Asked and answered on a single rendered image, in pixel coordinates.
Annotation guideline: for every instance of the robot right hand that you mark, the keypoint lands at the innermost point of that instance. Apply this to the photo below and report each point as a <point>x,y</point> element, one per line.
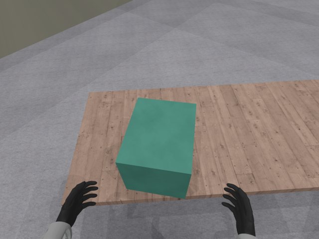
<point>242,211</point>

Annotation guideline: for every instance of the table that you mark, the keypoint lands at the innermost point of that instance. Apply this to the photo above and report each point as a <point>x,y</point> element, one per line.
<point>261,137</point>

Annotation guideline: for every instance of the robot left forearm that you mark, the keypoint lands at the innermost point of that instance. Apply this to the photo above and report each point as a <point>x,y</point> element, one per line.
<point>58,230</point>

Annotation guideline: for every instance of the robot left hand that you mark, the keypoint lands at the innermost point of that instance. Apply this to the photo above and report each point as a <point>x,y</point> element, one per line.
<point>74,202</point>

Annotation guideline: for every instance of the carton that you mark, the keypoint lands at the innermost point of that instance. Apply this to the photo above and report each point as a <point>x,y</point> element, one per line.
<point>157,150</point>

